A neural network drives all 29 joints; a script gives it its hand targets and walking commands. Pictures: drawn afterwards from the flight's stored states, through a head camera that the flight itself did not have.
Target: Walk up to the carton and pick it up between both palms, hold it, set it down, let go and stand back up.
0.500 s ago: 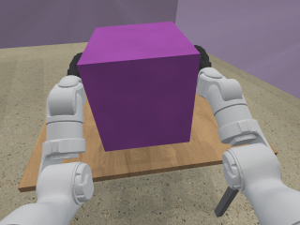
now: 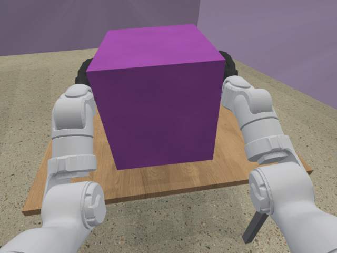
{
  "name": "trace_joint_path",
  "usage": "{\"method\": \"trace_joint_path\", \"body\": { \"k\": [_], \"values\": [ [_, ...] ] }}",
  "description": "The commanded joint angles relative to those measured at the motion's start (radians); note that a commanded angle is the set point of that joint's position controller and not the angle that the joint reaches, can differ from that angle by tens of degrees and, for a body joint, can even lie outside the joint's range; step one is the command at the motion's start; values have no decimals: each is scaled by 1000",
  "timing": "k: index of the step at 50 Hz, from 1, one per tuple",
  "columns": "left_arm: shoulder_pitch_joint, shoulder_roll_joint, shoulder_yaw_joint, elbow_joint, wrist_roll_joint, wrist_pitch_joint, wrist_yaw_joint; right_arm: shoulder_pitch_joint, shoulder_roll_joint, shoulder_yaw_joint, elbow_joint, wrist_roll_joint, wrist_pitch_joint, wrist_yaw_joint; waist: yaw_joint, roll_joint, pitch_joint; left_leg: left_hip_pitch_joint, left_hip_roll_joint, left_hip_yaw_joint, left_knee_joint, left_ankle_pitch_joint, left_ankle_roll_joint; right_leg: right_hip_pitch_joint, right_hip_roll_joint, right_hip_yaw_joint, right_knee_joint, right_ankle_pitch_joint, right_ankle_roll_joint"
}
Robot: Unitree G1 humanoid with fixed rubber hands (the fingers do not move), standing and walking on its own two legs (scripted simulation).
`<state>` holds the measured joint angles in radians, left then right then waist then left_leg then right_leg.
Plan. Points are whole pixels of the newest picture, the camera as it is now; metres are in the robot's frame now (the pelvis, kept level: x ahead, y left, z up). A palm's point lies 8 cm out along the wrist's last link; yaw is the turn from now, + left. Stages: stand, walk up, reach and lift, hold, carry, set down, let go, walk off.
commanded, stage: hold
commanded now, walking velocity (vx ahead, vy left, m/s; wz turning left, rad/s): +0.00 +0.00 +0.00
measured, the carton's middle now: (158, 91) +0.41 +0.01 +0.24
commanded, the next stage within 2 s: none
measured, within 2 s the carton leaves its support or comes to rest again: neither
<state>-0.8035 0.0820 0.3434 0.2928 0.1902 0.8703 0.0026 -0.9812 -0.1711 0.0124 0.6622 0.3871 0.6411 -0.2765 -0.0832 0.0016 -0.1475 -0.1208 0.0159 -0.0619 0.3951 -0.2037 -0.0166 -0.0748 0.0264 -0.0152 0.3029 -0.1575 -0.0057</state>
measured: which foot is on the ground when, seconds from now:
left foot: down 0.00-1.00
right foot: down 0.00-1.00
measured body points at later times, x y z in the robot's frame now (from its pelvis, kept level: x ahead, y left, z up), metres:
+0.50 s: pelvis +0.00 +0.00 +0.00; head -0.09 +0.01 +0.44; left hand +0.38 +0.17 +0.26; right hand +0.38 -0.15 +0.28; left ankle +0.01 +0.13 -0.75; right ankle +0.01 -0.12 -0.75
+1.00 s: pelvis +0.00 +0.00 +0.00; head -0.08 +0.02 +0.44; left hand +0.38 +0.17 +0.26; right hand +0.38 -0.15 +0.28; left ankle +0.01 +0.13 -0.75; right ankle +0.01 -0.12 -0.75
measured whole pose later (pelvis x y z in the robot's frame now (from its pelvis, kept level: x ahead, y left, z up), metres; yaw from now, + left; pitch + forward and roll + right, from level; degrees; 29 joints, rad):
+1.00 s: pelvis +0.00 +0.00 +0.00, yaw +0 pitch -4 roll -1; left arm -0.79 0.08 0.33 0.27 0.19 0.87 0.01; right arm -0.96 -0.17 0.02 0.64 0.40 0.64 -0.28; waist -0.09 0.00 -0.15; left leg -0.12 0.01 -0.08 0.40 -0.21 -0.01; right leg -0.07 0.03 0.00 0.30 -0.16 0.00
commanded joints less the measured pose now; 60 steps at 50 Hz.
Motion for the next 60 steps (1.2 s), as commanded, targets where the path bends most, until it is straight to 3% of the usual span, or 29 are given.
{"method": "trace_joint_path", "body": {
  "k": [1,5,9,13,24,45,53,60],
  "values": [
    [-886,-587,-465,-217,-196,-106,-130,-779,688,263,-339,155,-29,144,-8,62,-400,27,-66,26,-48,244,-40,192,56,17,3,249,44],
    [-876,-581,-447,-179,-189,-108,-135,-771,704,253,-308,146,-23,141,-5,46,-356,11,-65,24,-59,204,-32,177,49,19,-7,211,47],
    [-879,-577,-450,-200,-193,-110,-138,-765,707,279,-328,161,-26,136,-4,41,-379,22,-72,26,-48,242,-35,193,47,24,1,275,52],
    [-886,-572,-434,-162,-187,-110,-143,-781,707,264,-310,150,-24,135,0,35,-337,-1,-69,28,-62,181,-24,169,44,23,-6,206,51],
    [-910,-593,-449,-165,-198,-115,-136,-783,707,247,-297,145,-26,137,-11,61,-351,0,-65,23,-59,185,-31,169,45,22,-9,201,46],
    [-877,-598,-472,-239,-199,-103,-130,-752,691,270,-357,164,-27,141,-13,57,-370,53,-65,16,-42,267,-46,164,55,16,-9,250,42],
    [-879,-599,-476,-217,-199,-102,-126,-758,678,259,-330,156,-27,146,-15,68,-361,36,-60,17,-52,234,-42,155,52,16,-13,213,38],
    [-855,-593,-459,-204,-198,-103,-130,-760,678,268,-350,157,-30,141,-7,42,-381,46,-63,19,-45,267,-37,177,51,18,-6,253,45]
  ]
}}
